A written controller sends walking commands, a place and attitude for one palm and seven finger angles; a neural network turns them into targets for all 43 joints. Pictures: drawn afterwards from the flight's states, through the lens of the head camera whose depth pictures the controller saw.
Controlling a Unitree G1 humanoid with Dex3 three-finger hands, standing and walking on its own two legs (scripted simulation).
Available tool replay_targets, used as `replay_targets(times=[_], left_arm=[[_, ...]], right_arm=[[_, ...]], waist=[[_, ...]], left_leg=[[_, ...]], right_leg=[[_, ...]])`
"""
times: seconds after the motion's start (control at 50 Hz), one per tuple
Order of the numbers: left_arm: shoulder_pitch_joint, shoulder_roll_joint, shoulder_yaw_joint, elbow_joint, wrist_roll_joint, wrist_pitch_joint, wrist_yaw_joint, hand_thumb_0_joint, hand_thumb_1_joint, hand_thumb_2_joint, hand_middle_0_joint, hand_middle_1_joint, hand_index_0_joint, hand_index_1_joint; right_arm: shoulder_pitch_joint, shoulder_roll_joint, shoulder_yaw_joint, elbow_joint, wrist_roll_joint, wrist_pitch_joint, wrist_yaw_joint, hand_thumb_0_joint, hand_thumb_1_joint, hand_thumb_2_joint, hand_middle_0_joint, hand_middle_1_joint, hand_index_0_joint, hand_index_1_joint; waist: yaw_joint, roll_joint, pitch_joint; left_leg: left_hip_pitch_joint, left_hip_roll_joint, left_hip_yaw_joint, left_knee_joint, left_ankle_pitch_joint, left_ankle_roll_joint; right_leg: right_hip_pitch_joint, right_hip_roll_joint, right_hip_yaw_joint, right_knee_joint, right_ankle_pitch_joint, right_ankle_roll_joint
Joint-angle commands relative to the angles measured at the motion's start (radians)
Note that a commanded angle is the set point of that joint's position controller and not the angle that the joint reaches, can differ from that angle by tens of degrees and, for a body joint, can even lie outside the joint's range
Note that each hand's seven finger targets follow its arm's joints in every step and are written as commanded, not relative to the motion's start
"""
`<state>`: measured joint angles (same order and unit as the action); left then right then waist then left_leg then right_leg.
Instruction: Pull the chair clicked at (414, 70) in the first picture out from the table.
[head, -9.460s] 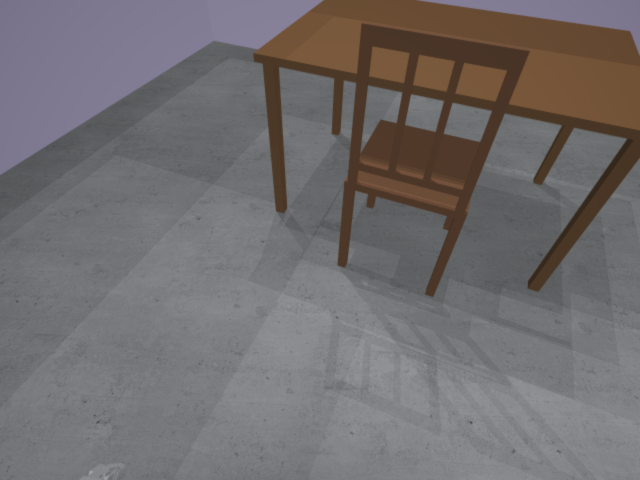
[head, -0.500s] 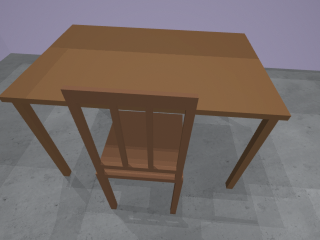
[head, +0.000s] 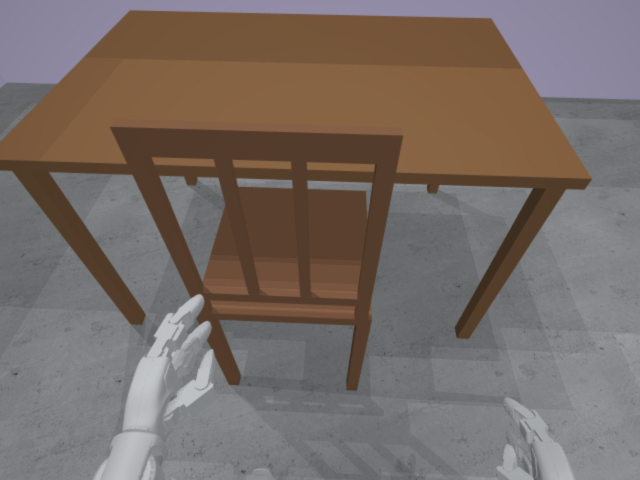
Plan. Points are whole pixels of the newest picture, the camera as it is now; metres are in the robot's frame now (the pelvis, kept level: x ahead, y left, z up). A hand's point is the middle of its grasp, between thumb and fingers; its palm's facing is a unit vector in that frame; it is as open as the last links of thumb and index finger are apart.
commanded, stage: raise the hand toward the chair's back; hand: left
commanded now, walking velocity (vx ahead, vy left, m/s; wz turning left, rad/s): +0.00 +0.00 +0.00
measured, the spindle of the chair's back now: (241, 236) +0.51 +0.16 -0.03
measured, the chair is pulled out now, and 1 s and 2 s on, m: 0.00 0.00 0.00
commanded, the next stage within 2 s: aim the fingers beside a spindle in 1.82 s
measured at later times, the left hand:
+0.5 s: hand (199, 432) +0.19 +0.15 -0.02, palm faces -0.07 -1.00 -0.03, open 12.4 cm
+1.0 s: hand (164, 407) +0.21 +0.20 +0.00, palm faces +0.01 -1.00 -0.06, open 16.3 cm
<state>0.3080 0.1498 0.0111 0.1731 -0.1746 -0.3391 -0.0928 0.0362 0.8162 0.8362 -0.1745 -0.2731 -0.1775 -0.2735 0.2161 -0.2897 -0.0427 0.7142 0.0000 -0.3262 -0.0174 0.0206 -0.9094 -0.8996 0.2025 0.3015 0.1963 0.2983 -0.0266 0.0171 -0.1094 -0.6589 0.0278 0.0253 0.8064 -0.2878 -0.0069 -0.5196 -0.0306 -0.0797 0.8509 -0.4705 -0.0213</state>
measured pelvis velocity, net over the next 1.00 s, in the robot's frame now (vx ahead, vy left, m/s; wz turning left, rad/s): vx -0.02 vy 0.02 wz -0.01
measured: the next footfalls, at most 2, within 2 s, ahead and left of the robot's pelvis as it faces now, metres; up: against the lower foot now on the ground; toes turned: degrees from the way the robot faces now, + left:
none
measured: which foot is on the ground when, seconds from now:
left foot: down 0.00-1.00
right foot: down 0.00-1.00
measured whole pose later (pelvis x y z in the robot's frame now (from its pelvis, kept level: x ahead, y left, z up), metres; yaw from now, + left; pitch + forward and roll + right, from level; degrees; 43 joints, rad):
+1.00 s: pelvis -0.02 +0.02 -0.05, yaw -1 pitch +12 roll -3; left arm 0.36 0.23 0.12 0.00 -0.21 -0.36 -0.18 0.00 -0.38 0.35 -0.07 -0.10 -0.08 -0.10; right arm 0.20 -0.22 0.01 0.55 0.02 -0.24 -0.06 0.02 -0.90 -0.90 0.20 0.30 0.20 0.30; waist -0.01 0.04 -0.14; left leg -0.94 0.05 -0.01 1.12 -0.40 0.01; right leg -0.75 -0.01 -0.10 1.10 -0.56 -0.01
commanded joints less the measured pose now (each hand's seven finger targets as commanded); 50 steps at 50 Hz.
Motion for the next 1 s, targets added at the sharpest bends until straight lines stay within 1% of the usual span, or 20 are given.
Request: replay_targets(times=[0.0,0.02,0.04,0.08,0.1,0.12,0.16,0.22,0.28,0.32,0.36,0.42,0.44,0.52,0.56,0.66,0.72,0.78,0.9,0.98], left_arm=[[0.29,0.085,0.156,-0.067,-0.041,-0.266,-0.173,0.0,0.55,0.75,-0.165,-0.245,-0.165,-0.245],[0.318,0.138,0.213,-0.053,-0.015,-0.25,-0.15,0.0,0.527,0.74,-0.163,-0.241,-0.163,-0.241],[0.284,0.068,0.125,-0.14,-0.007,-0.221,-0.138,0.0,0.503,0.73,-0.16,-0.238,-0.16,-0.238],[0.183,0.061,0.084,-0.282,0.011,-0.169,-0.088,0.0,0.457,0.71,-0.156,-0.23,-0.156,-0.23],[0.119,0.071,0.069,-0.358,0.017,-0.156,-0.062,0.0,0.433,0.7,-0.153,-0.227,-0.153,-0.227],[0.057,0.103,0.084,-0.429,0.03,-0.151,-0.033,0.0,0.41,0.69,-0.151,-0.223,-0.151,-0.223],[0.015,0.087,0.048,-0.559,0.026,-0.168,-0.006,0.0,0.363,0.67,-0.146,-0.216,-0.146,-0.216],[-0.087,0.097,0.011,-0.622,0.021,-0.198,-0.026,0.0,0.293,0.64,-0.139,-0.205,-0.139,-0.205],[-0.099,0.09,-0.017,-0.515,-0.002,-0.172,-0.089,0.0,0.223,0.61,-0.132,-0.194,-0.132,-0.194],[-0.035,0.107,0.016,-0.406,-0.015,-0.11,-0.12,0.0,0.177,0.59,-0.128,-0.186,-0.128,-0.186],[-0.009,0.133,0.056,-0.4,-0.037,-0.058,-0.135,0.0,0.13,0.57,-0.123,-0.179,-0.123,-0.179],[0.061,0.184,0.16,-0.374,-0.054,0.002,-0.106,0.0,0.06,0.54,-0.116,-0.168,-0.116,-0.168],[0.058,0.164,0.148,-0.419,-0.06,0.0,-0.094,0.0,0.037,0.53,-0.114,-0.164,-0.114,-0.164],[0.064,0.17,0.178,-0.401,-0.05,-0.042,-0.041,0.0,-0.057,0.49,-0.104,-0.15,-0.104,-0.15],[0.035,0.153,0.152,-0.398,-0.044,-0.084,-0.039,0.0,-0.103,0.47,-0.1,-0.142,-0.1,-0.142],[0.037,0.158,0.137,-0.383,-0.04,-0.134,-0.061,0.0,-0.22,0.42,-0.088,-0.124,-0.088,-0.124],[0.051,0.183,0.162,-0.389,-0.045,-0.13,-0.068,0.0,-0.29,0.39,-0.081,-0.113,-0.081,-0.113],[0.031,0.175,0.155,-0.406,-0.05,-0.121,-0.069,0.0,-0.36,0.36,-0.074,-0.102,-0.074,-0.102],[0.0,0.186,0.17,-0.384,-0.046,-0.103,-0.076,0.0,-0.5,0.3,-0.06,-0.08,-0.06,-0.08],[-0.036,0.193,0.182,-0.355,-0.056,-0.087,-0.104,0.0,-0.5,0.3,-0.06,-0.08,-0.06,-0.08]], right_arm=[[-0.141,-0.079,-0.056,-0.25,0.0,-0.012,0.036,0.0,-0.9,-0.9,0.2,0.3,0.2,0.3],[-0.15,-0.073,-0.063,-0.266,0.006,0.019,0.04,0.0,-0.9,-0.9,0.2,0.3,0.2,0.3],[-0.181,-0.066,-0.049,-0.333,0.012,0.044,0.046,0.0,-0.9,-0.9,0.2,0.3,0.2,0.3],[-0.194,-0.061,-0.041,-0.405,0.024,0.083,0.035,0.0,-0.9,-0.9,0.2,0.3,0.2,0.3],[-0.185,-0.055,-0.036,-0.423,0.026,0.096,0.024,0.0,-0.9,-0.9,0.2,0.3,0.2,0.3],[-0.159,-0.055,-0.036,-0.423,0.027,0.106,0.012,0.0,-0.9,-0.9,0.2,0.3,0.2,0.3],[-0.113,-0.039,-0.027,-0.432,0.021,0.11,-0.011,0.0,-0.9,-0.9,0.2,0.3,0.2,0.3],[-0.075,-0.037,-0.003,-0.398,0.013,0.093,-0.039,0.0,-0.9,-0.9,0.2,0.3,0.2,0.3],[-0.075,-0.046,0.018,-0.351,0.021,0.058,-0.059,0.0,-0.9,-0.9,0.2,0.3,0.2,0.3],[-0.084,-0.048,0.021,-0.33,0.028,0.048,-0.07,0.0,-0.9,-0.9,0.2,0.3,0.2,0.3],[-0.094,-0.051,0.024,-0.338,0.032,0.048,-0.075,0.0,-0.9,-0.9,0.2,0.3,0.2,0.3],[-0.12,-0.038,0.019,-0.334,0.036,0.056,-0.078,0.0,-0.9,-0.9,0.2,0.3,0.2,0.3],[-0.107,-0.033,0.022,-0.341,0.035,0.057,-0.074,0.0,-0.9,-0.9,0.2,0.3,0.2,0.3],[-0.104,-0.024,0.011,-0.309,0.027,0.055,-0.07,0.0,-0.9,-0.9,0.2,0.3,0.2,0.3],[-0.087,-0.033,0.008,-0.295,0.027,0.043,-0.066,0.0,-0.9,-0.9,0.2,0.3,0.2,0.3],[-0.062,-0.059,-0.005,-0.285,0.029,0.019,-0.059,0.0,-0.9,-0.9,0.2,0.3,0.2,0.3],[-0.054,-0.067,-0.012,-0.283,0.028,0.017,-0.059,0.0,-0.9,-0.9,0.2,0.3,0.2,0.3],[-0.053,-0.069,-0.011,-0.288,0.03,0.021,-0.056,0.0,-0.9,-0.9,0.2,0.3,0.2,0.3],[-0.048,-0.069,-0.003,-0.296,0.027,0.037,-0.054,0.0,-0.9,-0.9,0.2,0.3,0.2,0.3],[-0.048,-0.071,0.006,-0.304,0.029,0.05,-0.055,0.0,-0.9,-0.9,0.2,0.3,0.2,0.3]], waist=[[0.131,-0.064,-0.168],[0.152,0.024,-0.154],[0.136,0.045,-0.15],[0.108,0.004,-0.171],[0.089,0.036,-0.17],[0.069,0.016,-0.179],[0.041,0.093,-0.217],[-0.021,0.062,-0.231],[-0.045,0.037,-0.166],[-0.034,0.006,-0.157],[-0.001,0.002,-0.204],[0.044,0.004,-0.234],[0.044,0.007,-0.255],[0.038,-0.023,-0.186],[0.019,-0.006,-0.16],[0.012,0.036,-0.189],[0.019,0.039,-0.235],[0.012,0.069,-0.21],[0.007,0.071,-0.196],[0.003,0.059,-0.185]], left_leg=[[-0.043,-0.042,-0.011,0.142,0.049,0.0],[-0.061,-0.04,0.002,0.154,0.033,0.0],[-0.074,-0.042,0.006,0.156,-0.022,0.005],[-0.101,-0.036,-0.005,0.174,-0.121,0.021],[-0.109,-0.032,-0.014,0.186,-0.161,0.027],[-0.113,-0.019,-0.038,0.194,-0.189,0.029],[-0.063,-0.01,-0.056,0.22,-0.167,0.037],[-0.063,0.004,-0.073,0.273,-0.134,0.047],[-0.123,0.004,-0.086,0.279,-0.216,0.046],[-0.152,0.001,-0.083,0.276,-0.242,0.045],[-0.151,-0.008,-0.078,0.255,-0.238,0.043],[-0.121,-0.009,-0.07,0.22,-0.186,0.04],[-0.1,-0.01,-0.07,0.206,-0.16,0.041],[-0.099,-0.001,-0.071,0.187,-0.117,0.039],[-0.097,0.0,-0.07,0.186,-0.131,0.037],[-0.048,0.0,-0.074,0.169,-0.124,0.037],[-0.014,0.003,-0.078,0.159,-0.082,0.037],[0.013,0.004,-0.083,0.146,-0.074,0.034],[0.043,0.007,-0.094,0.129,-0.059,0.031],[0.041,0.005,-0.091,0.127,-0.058,0.031]], right_leg=[[-0.218,0.014,0.027,0.112,0.203,-0.021],[-0.233,0.016,0.036,0.131,0.173,-0.028],[-0.268,0.016,0.031,0.146,0.109,-0.026],[-0.307,0.022,0.05,0.136,0.008,-0.021],[-0.335,0.022,0.068,0.123,-0.037,-0.019],[-0.361,0.033,0.072,0.128,-0.065,-0.016],[-0.374,0.037,0.076,0.126,-0.05,-0.02],[-0.416,0.048,0.068,0.129,-0.04,-0.011],[-0.441,0.047,0.071,0.096,-0.136,-0.007],[-0.424,0.047,0.083,0.067,-0.184,-0.005],[-0.371,0.036,0.09,0.048,-0.21,-0.004],[-0.304,0.034,0.088,0.028,-0.184,-0.004],[-0.289,0.031,0.077,0.034,-0.152,-0.004],[-0.297,0.039,0.054,0.039,-0.094,-0.004],[-0.327,0.037,0.05,0.046,-0.102,-0.005],[-0.335,0.037,0.031,0.065,-0.063,-0.009],[-0.306,0.039,0.024,0.072,-0.014,-0.009],[-0.313,0.039,0.015,0.069,0.005,-0.009],[-0.308,0.042,0.005,0.066,0.032,-0.008],[-0.294,0.045,0.005,0.052,0.039,-0.006]])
